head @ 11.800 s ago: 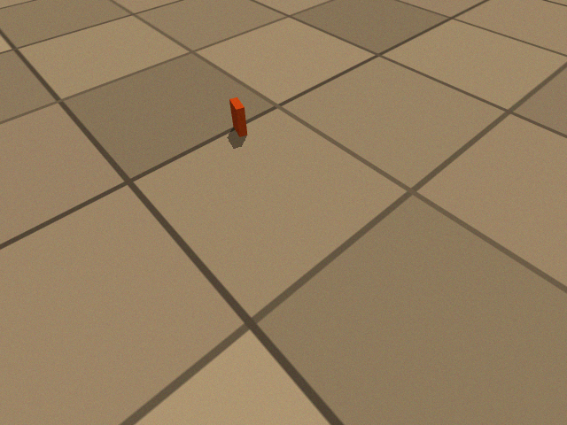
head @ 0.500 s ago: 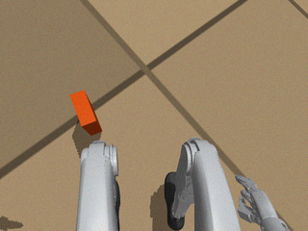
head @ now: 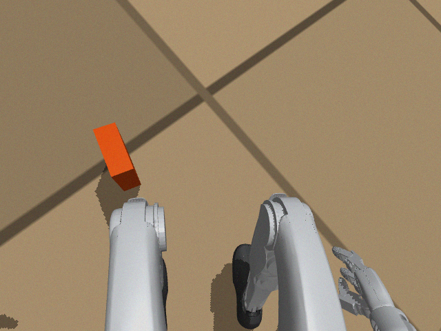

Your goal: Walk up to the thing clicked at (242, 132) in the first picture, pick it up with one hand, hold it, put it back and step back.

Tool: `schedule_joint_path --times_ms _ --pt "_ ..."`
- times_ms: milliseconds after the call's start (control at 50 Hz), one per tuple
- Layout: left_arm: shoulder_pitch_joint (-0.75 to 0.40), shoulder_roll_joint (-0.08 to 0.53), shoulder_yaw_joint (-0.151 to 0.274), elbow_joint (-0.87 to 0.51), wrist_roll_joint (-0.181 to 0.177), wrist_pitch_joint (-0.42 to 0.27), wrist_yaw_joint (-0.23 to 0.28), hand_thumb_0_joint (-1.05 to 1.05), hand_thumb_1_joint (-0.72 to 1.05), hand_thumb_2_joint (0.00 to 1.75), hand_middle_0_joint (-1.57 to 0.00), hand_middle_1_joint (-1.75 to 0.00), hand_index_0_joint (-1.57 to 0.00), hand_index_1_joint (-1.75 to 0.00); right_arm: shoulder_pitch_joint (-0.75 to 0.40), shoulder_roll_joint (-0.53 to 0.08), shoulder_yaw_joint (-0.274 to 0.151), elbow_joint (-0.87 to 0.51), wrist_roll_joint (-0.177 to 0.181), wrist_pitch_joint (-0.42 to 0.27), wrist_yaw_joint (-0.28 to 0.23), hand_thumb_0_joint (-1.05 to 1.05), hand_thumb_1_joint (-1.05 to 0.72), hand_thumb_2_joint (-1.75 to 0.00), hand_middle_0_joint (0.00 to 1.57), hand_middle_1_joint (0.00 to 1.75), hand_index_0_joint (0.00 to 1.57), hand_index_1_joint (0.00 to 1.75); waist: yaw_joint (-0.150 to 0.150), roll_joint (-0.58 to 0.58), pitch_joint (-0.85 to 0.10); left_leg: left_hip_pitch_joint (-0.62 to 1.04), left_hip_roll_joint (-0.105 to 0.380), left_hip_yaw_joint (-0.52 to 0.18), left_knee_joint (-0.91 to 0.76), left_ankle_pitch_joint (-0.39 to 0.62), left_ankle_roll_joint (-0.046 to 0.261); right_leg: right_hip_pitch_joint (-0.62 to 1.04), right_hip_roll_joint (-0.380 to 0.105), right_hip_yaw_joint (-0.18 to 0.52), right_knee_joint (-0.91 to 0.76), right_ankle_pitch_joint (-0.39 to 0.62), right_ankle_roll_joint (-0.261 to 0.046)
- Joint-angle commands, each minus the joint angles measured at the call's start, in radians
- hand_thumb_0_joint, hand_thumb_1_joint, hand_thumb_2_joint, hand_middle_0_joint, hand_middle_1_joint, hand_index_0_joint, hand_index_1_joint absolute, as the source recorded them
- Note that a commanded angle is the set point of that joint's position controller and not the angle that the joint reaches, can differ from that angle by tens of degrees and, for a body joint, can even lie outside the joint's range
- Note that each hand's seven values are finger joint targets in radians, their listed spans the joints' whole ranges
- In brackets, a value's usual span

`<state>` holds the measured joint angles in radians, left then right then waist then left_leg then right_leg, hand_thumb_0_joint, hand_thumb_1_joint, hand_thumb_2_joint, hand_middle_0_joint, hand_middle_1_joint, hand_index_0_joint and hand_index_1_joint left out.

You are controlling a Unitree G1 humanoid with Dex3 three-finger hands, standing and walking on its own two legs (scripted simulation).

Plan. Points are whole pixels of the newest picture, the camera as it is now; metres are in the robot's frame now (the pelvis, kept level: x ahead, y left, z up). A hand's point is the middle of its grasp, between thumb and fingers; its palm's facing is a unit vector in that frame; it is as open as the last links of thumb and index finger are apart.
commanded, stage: approach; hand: left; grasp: from the side
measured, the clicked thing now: (120, 160) +0.44 +0.22 -0.29
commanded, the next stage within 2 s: close in in 0.50 s
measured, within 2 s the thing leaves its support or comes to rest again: neither
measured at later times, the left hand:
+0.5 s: hand (31, 164) +0.39 +0.36 -0.18, palm faces +0.17 -0.98 +0.03, open 17.2 cm
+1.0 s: hand (93, 169) +0.41 +0.27 -0.26, palm faces +0.18 -0.98 +0.02, open 17.6 cm
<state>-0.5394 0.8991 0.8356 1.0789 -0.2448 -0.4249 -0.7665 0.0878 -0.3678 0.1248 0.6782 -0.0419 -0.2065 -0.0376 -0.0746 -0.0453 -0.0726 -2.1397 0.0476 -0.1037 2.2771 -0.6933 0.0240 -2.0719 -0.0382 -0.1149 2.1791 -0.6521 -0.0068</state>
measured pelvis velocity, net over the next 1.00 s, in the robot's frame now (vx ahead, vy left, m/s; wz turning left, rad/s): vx -0.02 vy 0.01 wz -0.15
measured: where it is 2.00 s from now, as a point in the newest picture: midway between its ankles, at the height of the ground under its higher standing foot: (202, 306)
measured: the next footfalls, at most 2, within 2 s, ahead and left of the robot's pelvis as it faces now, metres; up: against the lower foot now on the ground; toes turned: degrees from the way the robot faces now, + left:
none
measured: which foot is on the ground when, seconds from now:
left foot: down 0.00-1.00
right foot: down 0.00-1.00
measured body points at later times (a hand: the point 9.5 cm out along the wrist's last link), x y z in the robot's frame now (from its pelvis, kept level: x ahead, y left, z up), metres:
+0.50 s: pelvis -0.01 +0.00 -0.07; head +0.23 +0.13 +0.29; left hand +0.38 +0.41 -0.18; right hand +0.17 -0.27 -0.12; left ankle +0.08 +0.12 -0.34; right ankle +0.11 -0.12 -0.34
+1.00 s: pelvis -0.02 +0.01 -0.10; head +0.21 +0.17 +0.25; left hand +0.39 +0.32 -0.26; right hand +0.13 -0.25 -0.13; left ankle +0.08 +0.12 -0.34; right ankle +0.11 -0.12 -0.34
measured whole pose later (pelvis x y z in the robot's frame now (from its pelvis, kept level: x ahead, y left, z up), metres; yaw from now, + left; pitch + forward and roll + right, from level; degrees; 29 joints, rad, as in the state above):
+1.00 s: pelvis -0.02 +0.01 -0.10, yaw -8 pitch +11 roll -17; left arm -0.57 0.82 0.63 1.42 -0.17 -1.06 -0.29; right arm -0.15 -0.39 0.46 0.59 -0.32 -0.08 0.11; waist -0.21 -0.26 0.29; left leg -2.20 0.05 -0.33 2.66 -0.70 0.03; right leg -2.05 0.02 -0.28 2.40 -0.57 0.03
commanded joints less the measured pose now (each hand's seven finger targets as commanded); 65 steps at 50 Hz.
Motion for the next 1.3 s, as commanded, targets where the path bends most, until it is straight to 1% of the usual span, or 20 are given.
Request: schedule_joint_path --times_ms 0,100,160,200,260,300,360,440,460,560,580,620,660,720,860,880,960,1060,1120,1280 --pt "-0.149 0.423 0.076 -0.16 -0.048 -0.07 -0.01 0.0 -0.52 0.13 -0.08 -0.12 -0.05 -0.15 0.108 -0.25 -0.082 -0.044 0.0 -0.024 -0.021 0.0 -0.88 -0.9 0.2 0.3 0.2 0.3 0.032 0.269 -0.589 0.454 -0.016 0.008 -0.303 0.132 -0.002 0.243 0.046 0.0 -0.18 0.085 -0.036" --pt "-0.135 0.332 0.057 -0.029 -0.09 -0.142 -0.026 0.0 -0.52 0.13 -0.07 -0.12 -0.05 -0.15 0.088 -0.256 -0.055 -0.044 -0.014 -0.033 -0.011 0.0 -0.88 -0.9 0.2 0.3 0.2 0.3 -0.014 0.206 -0.478 0.391 -0.012 -0.014 -0.249 0.132 -0.003 0.192 0.053 -0.024 -0.142 0.086 -0.034" --pt "-0.159 0.286 0.01 0.037 -0.1 -0.191 -0.028 0.0 -0.49 0.13 -0.07 -0.12 -0.04 -0.15 0.06 -0.263 -0.038 -0.053 -0.028 -0.037 -0.002 0.0 -0.87 -0.9 0.2 0.3 0.2 0.3 -0.04 0.169 -0.442 0.345 -0.009 -0.008 -0.206 0.084 0.001 0.191 0.062 -0.034 -0.141 0.056 -0.029" --pt "-0.182 0.273 -0.014 0.052 -0.099 -0.222 -0.025 0.0 -0.5 0.11 -0.07 -0.11 -0.05 -0.13 0.058 -0.271 -0.025 -0.052 -0.041 -0.037 0.003 0.0 -0.87 -0.9 0.2 0.3 0.2 0.3 -0.056 0.191 -0.462 0.357 -0.007 -0.009 -0.179 0.113 -0.005 0.201 0.063 -0.042 -0.118 0.084 -0.03" --pt "-0.228 0.327 -0.014 0.059 -0.077 -0.271 -0.005 0.0 -0.51 0.11 -0.07 -0.11 -0.05 -0.13 0.041 -0.292 -0.008 -0.053 -0.061 -0.029 0.013 0.0 -0.87 -0.9 0.2 0.3 0.2 0.3 -0.052 0.234 -0.474 0.388 0.002 -0.027 -0.157 0.112 -0.015 0.165 0.066 -0.058 -0.077 0.077 -0.033" --pt "-0.26 0.399 0.015 0.021 -0.061 -0.316 0.017 0.0 -0.51 0.11 -0.08 -0.11 -0.05 -0.13 0.018 -0.3 0.014 -0.062 -0.079 -0.021 0.019 0.0 -0.88 -0.9 0.2 0.3 0.2 0.3 -0.045 0.269 -0.491 0.405 0.007 -0.031 -0.14 0.121 -0.019 0.184 0.07 -0.064 -0.057 0.084 -0.032" --pt "-0.234 0.451 0.052 0.018 -0.049 -0.383 0.048 0.0 -0.53 0.11 -0.08 -0.12 -0.06 -0.14 -0.018 -0.31 0.046 -0.071 -0.109 -0.006 0.03 0.0 -0.88 -0.9 0.2 0.3 0.2 0.3 -0.042 0.323 -0.508 0.42 0.011 -0.028 -0.109 0.153 -0.027 0.222 0.075 -0.075 -0.026 0.11 -0.03" --pt "-0.198 0.41 0.033 0.078 -0.039 -0.445 0.082 0.0 -0.55 0.11 -0.08 -0.13 -0.06 -0.14 -0.054 -0.33 0.079 -0.062 -0.146 0.026 0.039 0.0 -0.89 -0.9 0.2 0.3 0.2 0.3 -0.07 0.395 -0.477 0.455 0.02 -0.046 -0.081 0.212 -0.042 0.215 0.078 -0.098 0.017 0.161 -0.031" --pt "-0.17 0.425 0.051 0.109 -0.036 -0.456 0.095 0.0 -0.55 0.1 -0.07 -0.13 -0.06 -0.14 -0.059 -0.337 0.089 -0.058 -0.154 0.034 0.039 0.0 -0.9 -0.9 0.2 0.3 0.2 0.3 -0.067 0.4 -0.469 0.464 0.023 -0.056 -0.078 0.232 -0.046 0.212 0.081 -0.108 0.03 0.173 -0.032" --pt "-0.177 0.283 -0.06 0.19 -0.034 -0.506 0.139 0.0 -0.61 0.07 -0.08 -0.14 -0.07 -0.14 -0.111 -0.344 0.13 -0.07 -0.193 0.06 0.049 0.0 -0.9 -0.9 0.2 0.3 0.2 0.3 -0.139 0.367 -0.368 0.409 0.032 -0.082 -0.031 0.182 -0.046 0.201 0.089 -0.141 0.038 0.167 -0.025" --pt "-0.197 0.244 -0.101 0.201 -0.033 -0.517 0.15 0.0 -0.61 0.07 -0.07 -0.13 -0.07 -0.13 -0.127 -0.349 0.136 -0.075 -0.197 0.062 0.051 0.0 -0.91 -0.9 0.2 0.3 0.2 0.3 -0.158 0.364 -0.351 0.407 0.034 -0.091 -0.03 0.174 -0.048 0.187 0.089 -0.151 0.044 0.164 -0.025" --pt "-0.21 0.226 -0.113 0.225 -0.038 -0.546 0.184 0.0 -0.61 0.01 -0.07 -0.11 -0.09 -0.09 -0.145 -0.361 0.15 -0.083 -0.206 0.069 0.058 0.0 -0.91 -0.9 0.2 0.3 0.2 0.3 -0.179 0.334 -0.322 0.384 0.036 -0.109 -0.015 0.155 -0.047 0.185 0.091 -0.168 0.052 0.159 -0.02" --pt "-0.217 0.203 -0.124 0.234 -0.044 -0.58 0.225 0.0 -0.61 0.0 -0.07 -0.1 -0.09 -0.09 -0.163 -0.372 0.164 -0.089 -0.218 0.077 0.068 0.0 -0.92 -0.9 0.2 0.3 0.2 0.3 -0.184 0.32 -0.306 0.379 0.038 -0.123 -0.004 0.141 -0.049 0.195 0.094 -0.181 0.061 0.153 -0.015" --pt "-0.225 0.224 -0.101 0.219 -0.038 -0.634 0.307 0.0 -0.61 0.0 -0.08 -0.1 -0.1 -0.09 -0.165 -0.373 0.193 -0.091 -0.237 0.089 0.084 0.0 -0.93 -0.9 0.2 0.3 0.2 0.3 -0.175 0.31 -0.319 0.369 0.035 -0.127 0.024 0.166 -0.049 0.261 0.102 -0.192 0.066 0.185 -0.008" --pt "-0.186 0.215 -0.14 0.211 0.063 -0.7 0.463 0.0 -0.61 0.03 -0.07 -0.1 -0.09 -0.08 -0.195 -0.376 0.214 -0.093 -0.273 0.125 0.114 0.0 -0.91 -0.9 0.2 0.3 0.2 0.3 -0.176 0.369 -0.219 0.321 0.036 -0.127 0.013 0.111 -0.054 0.256 0.109 -0.205 0.064 0.167 -0.01" --pt "-0.188 0.169 -0.164 0.2 0.068 -0.706 0.472 0.0 -0.61 0.03 -0.07 -0.1 -0.09 -0.08 -0.198 -0.376 0.213 -0.093 -0.278 0.13 0.118 0.0 -0.92 -0.9 0.2 0.3 0.2 0.3 -0.194 0.383 -0.212 0.338 0.038 -0.135 0.005 0.118 -0.06 0.254 0.106 -0.211 0.068 0.178 -0.008" --pt "-0.161 0.1 -0.238 0.205 0.072 -0.717 0.491 0.0 -0.61 0.01 -0.07 -0.09 -0.09 -0.07 -0.222 -0.385 0.213 -0.104 -0.288 0.139 0.126 0.0 -0.92 -0.9 0.2 0.3 0.2 0.3 -0.221 0.351 -0.187 0.319 0.039 -0.157 0.004 0.072 -0.056 0.238 0.108 -0.227 0.068 0.163 -0.005" --pt "-0.187 0.022 -0.316 0.214 0.042 -0.736 0.518 0.0 -0.61 0.01 -0.06 -0.08 -0.08 -0.06 -0.238 -0.392 0.221 -0.113 -0.284 0.139 0.136 0.0 -0.92 -0.9 0.2 0.3 0.2 0.3 -0.253 0.283 -0.148 0.284 0.037 -0.191 0.003 0.002 -0.049 0.208 0.109 -0.244 0.068 0.13 0.003" --pt "-0.185 0.004 -0.318 0.238 0.028 -0.755 0.547 0.0 -0.61 0.02 -0.05 -0.08 -0.08 -0.06 -0.241 -0.388 0.232 -0.121 -0.289 0.14 0.142 0.0 -0.91 -0.9 0.2 0.3 0.2 0.3 -0.251 0.239 -0.136 0.261 0.032 -0.199 0.013 -0.012 -0.044 0.22 0.111 -0.247 0.062 0.12 0.007" --pt "-0.175 0.063 -0.299 0.25 0.068 -0.823 0.625 0.0 -0.57 0.08 -0.04 -0.07 -0.05 -0.06 -0.265 -0.38 0.262 -0.127 -0.315 0.154 0.149 0.0 -0.91 -0.9 0.2 0.3 0.2 0.3 -0.228 0.309 -0.117 0.272 0.034 -0.192 0.017 0.024 -0.053 0.255 0.12 -0.245 0.075 0.148 0.0"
